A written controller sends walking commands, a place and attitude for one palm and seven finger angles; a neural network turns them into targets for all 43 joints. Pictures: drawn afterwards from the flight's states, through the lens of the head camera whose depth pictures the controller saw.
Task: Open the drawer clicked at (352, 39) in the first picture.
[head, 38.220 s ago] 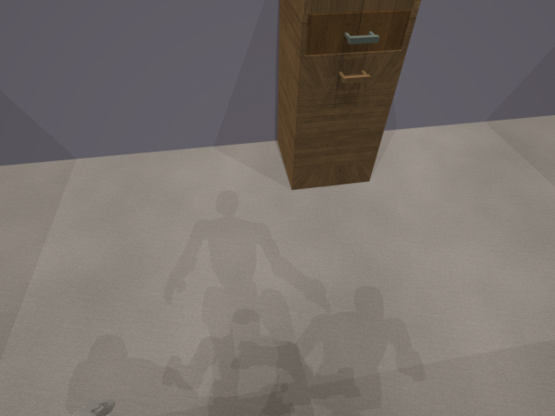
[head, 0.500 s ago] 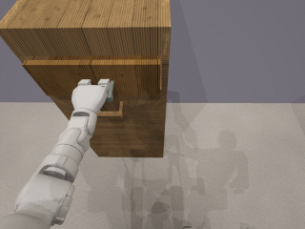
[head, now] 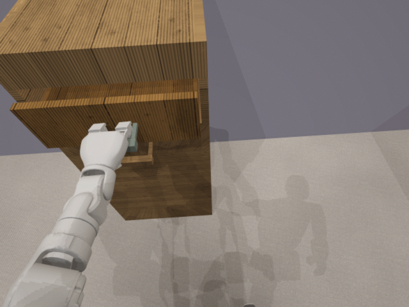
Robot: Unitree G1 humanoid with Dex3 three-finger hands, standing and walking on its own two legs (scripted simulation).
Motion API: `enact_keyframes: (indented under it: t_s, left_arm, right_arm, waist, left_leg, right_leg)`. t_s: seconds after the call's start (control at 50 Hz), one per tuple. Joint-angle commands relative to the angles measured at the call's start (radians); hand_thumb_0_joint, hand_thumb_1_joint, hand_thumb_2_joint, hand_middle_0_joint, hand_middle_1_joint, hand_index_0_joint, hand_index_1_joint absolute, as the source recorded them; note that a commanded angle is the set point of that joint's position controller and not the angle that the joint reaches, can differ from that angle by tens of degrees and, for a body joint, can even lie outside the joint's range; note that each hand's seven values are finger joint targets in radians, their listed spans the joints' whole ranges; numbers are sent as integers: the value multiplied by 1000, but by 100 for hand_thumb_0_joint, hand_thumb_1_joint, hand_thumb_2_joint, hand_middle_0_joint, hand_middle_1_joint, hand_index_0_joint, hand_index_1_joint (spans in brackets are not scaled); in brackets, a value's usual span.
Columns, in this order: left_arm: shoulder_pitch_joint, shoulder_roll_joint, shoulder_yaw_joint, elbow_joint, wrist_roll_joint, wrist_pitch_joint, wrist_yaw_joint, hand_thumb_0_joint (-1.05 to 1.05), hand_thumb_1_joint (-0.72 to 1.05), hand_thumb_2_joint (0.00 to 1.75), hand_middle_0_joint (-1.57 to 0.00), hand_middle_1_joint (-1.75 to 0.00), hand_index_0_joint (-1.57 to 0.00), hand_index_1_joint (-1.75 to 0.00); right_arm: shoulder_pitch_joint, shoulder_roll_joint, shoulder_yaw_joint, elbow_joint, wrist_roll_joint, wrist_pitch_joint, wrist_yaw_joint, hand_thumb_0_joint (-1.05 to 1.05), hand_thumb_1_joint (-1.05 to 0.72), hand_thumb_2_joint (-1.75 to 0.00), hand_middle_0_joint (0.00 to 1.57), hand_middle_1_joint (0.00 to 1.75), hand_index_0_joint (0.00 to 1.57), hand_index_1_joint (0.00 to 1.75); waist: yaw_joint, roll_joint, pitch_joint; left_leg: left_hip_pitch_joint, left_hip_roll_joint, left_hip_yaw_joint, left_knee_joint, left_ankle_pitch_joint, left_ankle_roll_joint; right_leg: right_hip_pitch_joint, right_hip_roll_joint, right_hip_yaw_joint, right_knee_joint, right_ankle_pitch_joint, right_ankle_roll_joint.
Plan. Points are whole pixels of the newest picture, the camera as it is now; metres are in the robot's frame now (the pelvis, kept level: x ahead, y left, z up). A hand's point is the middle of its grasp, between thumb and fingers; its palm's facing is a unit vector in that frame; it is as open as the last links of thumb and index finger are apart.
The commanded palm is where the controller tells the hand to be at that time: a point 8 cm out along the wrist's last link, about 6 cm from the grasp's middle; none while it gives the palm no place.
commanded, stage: pull the drawer open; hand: left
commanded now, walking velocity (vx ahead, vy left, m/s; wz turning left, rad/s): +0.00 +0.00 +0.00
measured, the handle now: (112, 138) +0.47 +0.20 +0.03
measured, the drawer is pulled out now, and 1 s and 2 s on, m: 0.06 0.29 0.30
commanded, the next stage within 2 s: open the thumb to release the handle in 1.48 s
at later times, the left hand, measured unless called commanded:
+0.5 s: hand (106, 215) +0.30 +0.19 +0.01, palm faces +0.02 -0.12 -0.99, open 5.3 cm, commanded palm +0.25 +0.20 +0.07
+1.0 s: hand (96, 278) +0.19 +0.18 +0.01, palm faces -0.01 -0.13 -0.99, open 5.5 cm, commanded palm +0.14 +0.19 +0.07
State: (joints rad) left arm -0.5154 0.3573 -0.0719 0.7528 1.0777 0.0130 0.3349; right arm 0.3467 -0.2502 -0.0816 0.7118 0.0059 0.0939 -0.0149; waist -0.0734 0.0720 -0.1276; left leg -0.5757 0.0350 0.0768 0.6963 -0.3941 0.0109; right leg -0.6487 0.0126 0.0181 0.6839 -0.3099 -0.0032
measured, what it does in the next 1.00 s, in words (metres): stands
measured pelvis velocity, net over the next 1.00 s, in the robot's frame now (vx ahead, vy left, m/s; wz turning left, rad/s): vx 0.01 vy -0.02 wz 0.01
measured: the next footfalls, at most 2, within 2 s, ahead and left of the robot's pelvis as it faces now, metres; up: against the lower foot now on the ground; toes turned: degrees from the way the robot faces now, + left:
none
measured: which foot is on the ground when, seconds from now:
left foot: down 0.00-1.00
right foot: down 0.00-1.00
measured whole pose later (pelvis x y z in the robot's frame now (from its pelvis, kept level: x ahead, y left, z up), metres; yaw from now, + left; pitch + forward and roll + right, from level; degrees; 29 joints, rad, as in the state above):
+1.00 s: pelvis +0.01 -0.02 +0.00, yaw +1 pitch +8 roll +1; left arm 0.52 0.32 -0.14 -0.20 1.08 0.03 0.39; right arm 0.12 -0.22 -0.01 0.59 -0.04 0.06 0.04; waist 0.06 0.06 -0.09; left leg -0.42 0.04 0.06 0.72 -0.44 -0.02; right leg -0.52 0.02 0.00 0.76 -0.39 -0.03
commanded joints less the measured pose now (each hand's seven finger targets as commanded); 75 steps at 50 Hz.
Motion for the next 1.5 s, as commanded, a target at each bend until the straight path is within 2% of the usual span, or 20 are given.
enact_keyframes:
  t_s: [0.0, 0.06, 0.14, 0.2, 0.24, 0.3, 0.44, 0.48, 0.56, 0.64, 0.72, 0.84, 0.9, 1.02, 1.08, 1.1, 1.16, 1.22, 1.36, 1.48]
  left_arm:
    - [-84, 103, 14, -327, -39, 4, 48, 0, 90, 90, -40, -135, -40, -135]
    - [4, 123, 33, -408, -38, 42, 47, 0, 90, 90, -40, -135, -40, -135]
    - [96, 71, -5, -514, -36, 79, 45, 0, 90, 90, -40, -135, -40, -135]
    - [230, 75, 7, -599, -33, 100, 41, 0, 90, 90, -40, -135, -40, -135]
    - [235, 38, -32, -650, -30, 106, 38, 0, 90, 90, -40, -135, -40, -135]
    - [324, 70, 2, -697, -13, 111, 43, 0, 90, 90, -40, -135, -40, -135]
    - [482, 42, -23, -812, 7, 102, 50, 0, 90, 90, -40, -135, -40, -135]
    - [516, 64, -4, -850, 13, 97, 55, 0, 90, 90, -40, -135, -40, -135]
    - [647, 71, 10, -896, 10, 91, 57, 0, 90, 90, -40, -135, -40, -135]
    - [732, 34, -29, -994, 11, 83, 60, 0, 90, 90, -40, -135, -40, -135]
    - [842, 34, -31, -1053, 11, 66, 67, 0, 90, 90, -40, -135, -40, -135]
    - [997, 71, 12, -1128, -2, 29, 80, 0, 90, 90, -40, -135, -40, -135]
    - [1090, 83, 30, -1164, -9, 13, 100, 0, 90, 90, -40, -135, -40, -135]
    - [1215, 95, 65, -1182, -4, -5, 145, 0, 90, 90, -40, -135, -40, -135]
    - [1118, 110, 79, -1196, 4, -1, 159, 0, 90, 90, -40, -135, -40, -135]
    - [1145, 113, 97, -1176, -1, 4, 163, 0, 90, 90, -40, -135, -40, -135]
    - [1113, 129, 105, -1180, 1, 16, 168, 0, 90, 90, -40, -135, -40, -135]
    - [1078, 98, 71, -1157, -2, 34, 162, 0, 90, 90, -40, -135, -40, -135]
    - [978, 105, 60, -1131, -12, 61, 132, 0, 90, 90, -40, -135, -40, -135]
    - [946, 90, 31, -1124, -4, 51, 116, 0, 90, 90, -40, -135, -40, -135]
  right_arm:
    - [-64, -127, -38, -140, 11, -46, -1, 0, -90, -90, 20, 30, 20, 30]
    - [-101, -130, -33, -154, 12, -44, -2, 0, -90, -90, 20, 30, 20, 30]
    - [-144, -119, -26, -172, 12, -48, 1, 0, -90, -90, 20, 30, 20, 30]
    - [-185, -110, -17, -194, 7, -46, 5, 0, -90, -90, 20, 30, 20, 30]
    - [-215, -106, -10, -200, 6, -47, 9, 0, -90, -90, 20, 30, 20, 30]
    - [-254, -98, 3, -217, 0, -47, 9, 0, -90, -90, 20, 30, 20, 30]
    - [-322, -72, 25, -236, -11, -55, 17, 0, -90, -90, 20, 30, 20, 30]
    - [-334, -67, 26, -240, -15, -57, 18, 0, -90, -90, 20, 30, 20, 30]
    - [-360, -61, 39, -254, -19, -64, 20, 0, -90, -90, 20, 30, 20, 30]
    - [-372, -49, 41, -266, -25, -66, 31, 0, -90, -90, 20, 30, 20, 30]
    - [-369, -47, 44, -275, -35, -75, 39, 0, -90, -90, 20, 30, 20, 30]
    - [-371, -49, 43, -287, -40, -81, 47, 0, -90, -90, 20, 30, 20, 30]
    - [-371, -51, 41, -298, -42, -85, 48, 0, -90, -90, 20, 30, 20, 30]
    - [-373, -55, 43, -309, -50, -90, 51, 0, -90, -90, 20, 30, 20, 30]
    - [-373, -61, 38, -306, -59, -84, 45, 0, -90, -90, 20, 30, 20, 30]
    - [-373, -58, 36, -307, -53, -82, 41, 0, -90, -90, 20, 30, 20, 30]
    - [-377, -60, 38, -312, -52, -81, 33, 0, -90, -90, 20, 30, 20, 30]
    - [-382, -54, 40, -308, -51, -82, 27, 0, -90, -90, 20, 30, 20, 30]
    - [-392, -56, 47, -302, -43, -79, 4, 0, -90, -90, 20, 30, 20, 30]
    - [-390, -52, 50, -296, -45, -87, 0, 0, -90, -90, 20, 30, 20, 30]
  waist:
    - [67, -85, -356]
    - [80, -98, -345]
    - [85, -85, -317]
    - [111, -67, -325]
    - [98, -85, -288]
    - [120, -87, -275]
    - [138, -67, -250]
    - [147, -47, -244]
    - [158, -83, -221]
    - [159, -50, -205]
    - [163, -74, -208]
    - [167, -106, -170]
    - [176, -73, -173]
    - [181, -91, -142]
    - [161, -98, -111]
    - [173, -71, -127]
    - [171, -46, -146]
    - [163, -62, -118]
    - [155, -102, -105]
    - [164, -67, -99]
  left_leg:
    - [181, -47, -29, -59, 494, 20]
    - [200, -47, -30, -68, 528, 18]
    - [251, -40, -40, -73, 578, 12]
    - [276, -43, -39, -68, 633, 6]
    - [278, -41, -42, -69, 615, 6]
    - [277, -47, -41, -69, 604, 2]
    - [297, -54, -39, -55, 607, -5]
    - [304, -54, -38, -55, 604, -7]
    - [286, -61, -36, -53, 568, -7]
    - [290, -59, -42, -47, 561, -6]
    - [280, -58, -47, -34, 553, -5]
    - [226, -64, -50, -23, 454, -1]
    - [214, -65, -48, -14, 429, -3]
    - [166, -70, -52, 13, 354, -4]
    - [165, -72, -60, 20, 277, -3]
    - [158, -72, -55, 15, 257, 0]
    - [168, -73, -58, 17, 254, -3]
    - [158, -74, -57, 16, 223, 0]
    - [166, -73, -57, -5, 199, 5]
    - [189, -72, -57, -25, 198, 2]
  right_leg:
    - [321, 36, -44, -56, 418, -31]
    - [348, 36, -47, -59, 440, -32]
    - [333, 34, -57, -59, 439, -29]
    - [363, 28, -55, -52, 483, -29]
    - [346, 26, -59, -57, 479, -27]
    - [363, 24, -57, -50, 481, -29]
    - [370, 21, -47, -41, 520, -31]
    - [373, 23, -42, -39, 515, -32]
    - [389, 22, -27, -41, 546, -31]
    - [368, 24, -30, -33, 505, -33]
    - [367, 23, -18, -19, 518, -30]
    - [351, 21, 9, -12, 487, -31]
    - [344, 18, 21, -4, 469, -33]
    - [282, 24, 43, 14, 392, -37]
    - [214, 24, 58, 2, 284, -41]
    - [241, 23, 41, 0, 275, -41]
    - [232, 25, 48, 4, 255, -45]
    - [216, 25, 32, 0, 213, -41]
    - [244, 18, 26, -30, 200, -32]
    - [245, 18, 19, -39, 172, -34]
